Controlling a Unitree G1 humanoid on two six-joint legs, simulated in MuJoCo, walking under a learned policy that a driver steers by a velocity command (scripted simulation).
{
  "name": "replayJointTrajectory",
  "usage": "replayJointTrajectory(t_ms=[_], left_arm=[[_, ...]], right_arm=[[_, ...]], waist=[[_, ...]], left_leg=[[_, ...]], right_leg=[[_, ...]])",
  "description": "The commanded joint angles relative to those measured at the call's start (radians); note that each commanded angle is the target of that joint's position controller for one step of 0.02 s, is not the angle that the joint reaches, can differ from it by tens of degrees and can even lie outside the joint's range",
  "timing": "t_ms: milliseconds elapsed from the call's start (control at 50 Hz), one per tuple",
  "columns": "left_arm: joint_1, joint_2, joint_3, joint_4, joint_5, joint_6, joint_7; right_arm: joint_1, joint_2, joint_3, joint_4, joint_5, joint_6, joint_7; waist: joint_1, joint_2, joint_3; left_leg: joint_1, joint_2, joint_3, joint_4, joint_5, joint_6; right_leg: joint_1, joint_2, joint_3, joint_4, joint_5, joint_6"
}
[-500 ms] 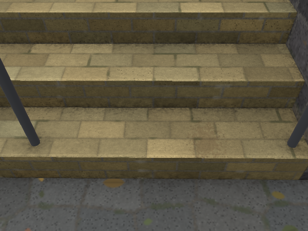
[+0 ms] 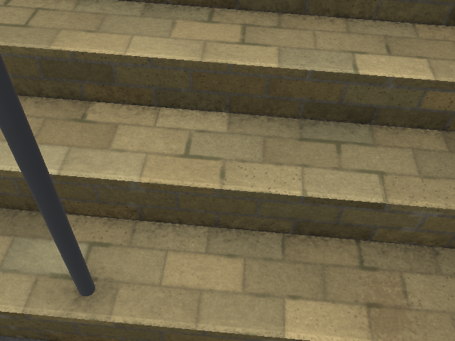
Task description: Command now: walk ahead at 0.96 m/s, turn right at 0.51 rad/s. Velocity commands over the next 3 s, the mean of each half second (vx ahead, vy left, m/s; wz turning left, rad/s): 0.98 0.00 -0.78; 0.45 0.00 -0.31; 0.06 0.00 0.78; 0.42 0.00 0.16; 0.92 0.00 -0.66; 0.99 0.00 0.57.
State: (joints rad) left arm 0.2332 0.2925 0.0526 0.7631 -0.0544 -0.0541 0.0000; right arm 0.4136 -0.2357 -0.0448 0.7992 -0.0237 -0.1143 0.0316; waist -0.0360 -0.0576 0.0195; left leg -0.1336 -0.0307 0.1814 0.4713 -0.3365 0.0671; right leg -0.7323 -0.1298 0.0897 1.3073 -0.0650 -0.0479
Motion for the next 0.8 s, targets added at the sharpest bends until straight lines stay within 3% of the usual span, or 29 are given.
replayJointTrajectory(t_ms=[20, 80, 140, 180, 200, 220, 240, 260, 280, 300, 320, 340, 380, 420, 440, 460, 500, 520, 540, 560, 580, 600, 620, 640, 660, 700, 740, 780, 800], left_arm=[[0.008, 0.024, 0.008, -0.037, 0.007, 0.008, -0.007], [-0.074, 0.015, 0.002, -0.074, 0.017, -0.01, -0.023], [0.044, 0.049, 0.019, -0.076, 0.015, 0.01, -0.025], [0.208, 0.12, 0.05, -0.076, 0.043, 0.059, -0.024], [0.43, 0.195, 0.088, -0.024, 0.055, 0.084, -0.02], [0.776, 0.196, 0.101, 0.097, 0.073, 0.083, -0.019], [0.821, 0.041, 0.045, 0.225, 0.086, 0.054, -0.033], [0.496, 0.03, -0.014, 0.132, 0.108, -0.008, -0.051], [0.411, -0.042, -0.028, 0.076, 0.073, -0.013, -0.057], [0.364, -0.019, -0.017, 0.033, 0.052, -0.004, -0.05], [0.267, 0.07, 0.005, -0.007, 0.027, -0.001, -0.028], [0.188, 0.066, -0.007, -0.041, 0.04, 0.006, -0.014], [0.128, 0.041, -0.028, -0.034, 0.077, 0.005, 0.005], [0.222, 0.021, -0.044, 0.019, 0.04, -0.01, 0.006], [0.269, 0.036, -0.042, 0.053, 0.001, -0.012, 0.008], [0.337, 0.025, -0.041, 0.071, -0.003, 0.0, 0.019], [0.278, 0.052, -0.024, 0.023, -0.021, 0.045, 0.064], [0.276, 0.073, -0.02, 0.048, 0.019, 0.013, 0.065], [0.243, 0.198, 0.022, 0.035, 0.032, 0.01, 0.055], [0.07, 0.315, 0.069, 0.014, 0.046, 0.003, 0.064], [-0.057, 0.244, 0.062, -0.067, 0.078, -0.025, 0.051], [-0.001, -0.055, -0.001, -0.152, 0.088, -0.05, 0.018], [0.066, -0.017, 0.0, -0.131, 0.096, -0.063, -0.032], [-0.066, -0.066, -0.02, -0.2, 0.064, -0.036, -0.045], [-0.09, -0.159, -0.063, -0.237, 0.075, -0.003, -0.051], [-0.017, -0.125, -0.073, -0.2, 0.043, 0.04, -0.061], [-0.032, -0.134, -0.096, -0.229, 0.026, 0.022, -0.056], [-0.105, -0.103, -0.107, -0.241, 0.064, 0.018, -0.042], [-0.103, -0.131, -0.121, -0.237, 0.087, 0.011, -0.05]], right_arm=[[-0.147, -0.089, -0.021, -0.086, -0.012, -0.039, -0.03], [-0.136, -0.13, -0.025, -0.092, -0.008, -0.032, -0.063], [-0.188, -0.183, -0.023, -0.096, -0.013, 0.008, -0.086], [-0.303, -0.245, -0.037, -0.118, 0.005, 0.013, -0.099], [-0.408, -0.242, -0.036, -0.149, 0.017, 0.006, -0.091], [-0.64, -0.195, -0.018, -0.204, 0.053, -0.01, -0.064], [-0.839, 0.041, 0.061, -0.279, 0.046, -0.028, -0.036], [-0.588, 0.142, 0.091, -0.361, 0.027, -0.06, -0.026], [-0.444, 0.145, 0.101, -0.361, -0.012, -0.075, -0.006], [-0.324, 0.095, 0.094, -0.376, -0.01, -0.091, 0.017], [-0.256, 0.068, 0.09, -0.366, -0.01, -0.082, 0.033], [-0.258, 0.061, 0.096, -0.366, -0.01, -0.055, 0.037], [-0.382, 0.097, 0.122, -0.402, -0.01, -0.016, 0.016], [-0.501, 0.124, 0.147, -0.481, 0.006, -0.01, -0.02], [-0.605, 0.179, 0.178, -0.553, -0.017, -0.019, -0.025], [-0.729, 0.197, 0.189, -0.613, -0.027, -0.024, -0.033], [-0.843, 0.193, 0.211, -0.719, -0.062, -0.038, -0.049], [-0.682, 0.122, 0.148, -0.642, -0.037, -0.03, -0.062], [-0.479, -0.01, 0.076, -0.6, -0.006, -0.026, -0.084], [-0.143, -0.174, -0.004, -0.508, 0.027, -0.023, -0.082], [0.101, -0.316, -0.027, -0.386, 0.017, -0.021, -0.079], [0.064, -0.337, -0.022, -0.292, -0.016, 0.011, -0.098], [-0.043, -0.183, 0.002, -0.324, 0.016, 0.024, -0.106], [-0.094, -0.062, 0.025, -0.271, 0.039, 0.043, -0.109], [-0.116, 0.063, 0.047, -0.179, 0.038, 0.052, -0.094], [-0.156, 0.14, 0.047, -0.086, 0.007, 0.066, -0.075], [-0.182, 0.13, 0.045, -0.035, 0.003, 0.062, -0.056], [-0.242, 0.025, 0.029, -0.048, -0.006, 0.051, -0.064], [-0.282, -0.004, 0.035, -0.056, -0.006, 0.043, -0.069]], waist=[[0.059, 0.132, 0.076], [0.047, 0.099, 0.102], [0.137, 0.188, -0.003], [0.269, 0.205, -0.067], [0.379, 0.19, -0.121], [0.557, 0.043, -0.144], [0.549, -0.37, 0.116], [0.158, -0.435, 0.171], [0.07, -0.232, 0.001], [-0.001, -0.012, -0.098], [-0.074, 0.135, -0.105], [-0.107, 0.217, -0.035], [-0.079, 0.149, 0.121], [-0.012, 0.123, 0.156], [0.009, 0.143, 0.148], [0.065, 0.125, 0.139], [0.053, 0.115, -0.036], [-0.022, -0.011, -0.257], [-0.117, -0.119, -0.393], [-0.321, -0.288, -0.518], [-0.33, 0.041, -0.592], [-0.141, 0.778, -0.562], [-0.101, 0.451, -0.448], [-0.067, 0.345, -0.202], [0.009, 0.182, -0.008], [0.087, 0.02, 0.11], [0.129, 0.007, 0.146], [0.138, -0.003, 0.096], [0.173, 0.002, -0.023]], left_leg=[[-0.114, 0.164, -0.015, -0.324, 0.483, -0.06], [-0.038, 0.155, 0.084, -0.35, 0.695, -0.096], [0.087, 0.208, 0.11, -0.126, 1.491, -0.107], [0.062, 0.275, 0.093, 0.098, 1.75, -0.1], [-0.022, 0.277, 0.064, 0.339, 1.751, -0.089], [-0.19, 0.154, 0.049, 0.934, 1.208, -0.075], [-0.584, -0.108, 0.073, 1.529, -0.091, -0.066], [-0.861, -0.125, -0.122, 1.706, -0.227, -0.052], [-0.931, -0.094, -0.232, 1.745, -0.204, -0.008], [-0.977, -0.093, -0.265, 1.718, -0.145, 0.011], [-1.007, -0.031, -0.302, 1.622, -0.089, 0.004], [-0.995, 0.018, -0.313, 1.562, -0.049, -0.033], [-1.076, 0.02, -0.235, 1.774, -0.085, -0.093], [-1.282, 0.059, -0.229, 1.925, -0.171, -0.087], [-1.269, 0.086, -0.198, 1.758, -0.17, -0.076], [-1.26, 0.094, -0.171, 1.655, -0.192, -0.08], [-0.48, 0.129, -0.088, 0.916, -0.131, -0.08], [-0.108, -0.002, 0.063, 0.958, -0.016, -0.083], [-0.061, -0.014, -0.005, 0.847, -0.156, -0.084], [0.073, 0.042, -0.237, 0.631, -0.29, -0.023], [0.276, 0.125, -0.531, 0.354, -0.122, 0.042], [0.362, 0.463, -1.263, -0.103, 0.483, 0.226], [0.274, 0.557, -1.374, -0.105, 0.503, 0.275], [0.119, 0.512, -1.091, -0.037, 0.332, 0.202], [-0.069, 0.418, -0.801, -0.016, 0.155, 0.114], [-0.321, 0.301, -0.44, -0.022, 0.001, 0.012], [-0.388, 0.269, -0.276, -0.085, 0.181, 0.024], [-0.486, 0.184, -0.058, -0.098, 0.519, 0.046], [-0.491, 0.136, -0.004, -0.108, 0.65, 0.029]], right_leg=[[0.037, 0.011, 0.0, -0.121, 0.168, -0.002], [0.062, 0.057, -0.123, -0.349, 0.259, -0.01], [0.224, 0.142, -0.298, -0.232, 0.034, -0.066], [0.423, 0.137, -0.298, -0.256, -0.047, -0.113], [0.653, 0.115, -0.238, -0.379, -0.011, -0.167], [0.902, 0.043, -0.139, -0.741, 0.262, -0.254], [0.859, 0.058, -0.088, -1.017, 0.558, -0.28], [0.746, 0.11, 0.149, -0.735, 0.828, -0.259], [0.799, 0.092, 0.278, -0.711, 0.61, -0.303], [0.802, 0.018, 0.519, -0.869, 0.121, -0.353], [0.71, -0.046, 0.655, -0.982, -0.311, -0.343], [0.539, -0.053, 0.679, -1.035, -0.469, -0.324], [0.302, -0.032, 0.648, -1.083, -0.39, -0.33], [0.375, -0.003, 0.599, -1.053, -0.395, -0.282], [0.332, 0.052, 0.532, -1.044, -0.413, -0.234], [0.346, 0.074, 0.506, -1.063, -0.315, -0.216], [0.037, 0.08, 0.345, -1.249, 0.037, -0.178], [0.091, 0.091, 0.297, -1.145, 0.894, -0.19], [0.378, 0.094, 0.273, -0.897, 1.498, -0.145], [0.504, 0.081, 0.312, -0.557, 1.835, -0.112], [0.452, 0.152, 0.319, -0.228, 1.12, -0.112], [0.036, 0.432, 0.235, 0.356, -0.205, -0.037], [-0.15, 0.37, 0.219, 0.717, -0.311, -0.002], [-0.295, 0.298, 0.075, 0.822, -0.371, 0.005], [-0.349, 0.226, 0.031, 0.784, -0.355, -0.02], [-0.227, 0.165, 0.061, 0.735, -0.285, -0.027], [-0.252, 0.157, 0.087, 0.546, -0.184, -0.016], [-0.044, 0.182, -0.066, 0.111, -0.049, 0.045], [0.203, 0.135, -0.11, -0.157, 0.035, 0.062]])
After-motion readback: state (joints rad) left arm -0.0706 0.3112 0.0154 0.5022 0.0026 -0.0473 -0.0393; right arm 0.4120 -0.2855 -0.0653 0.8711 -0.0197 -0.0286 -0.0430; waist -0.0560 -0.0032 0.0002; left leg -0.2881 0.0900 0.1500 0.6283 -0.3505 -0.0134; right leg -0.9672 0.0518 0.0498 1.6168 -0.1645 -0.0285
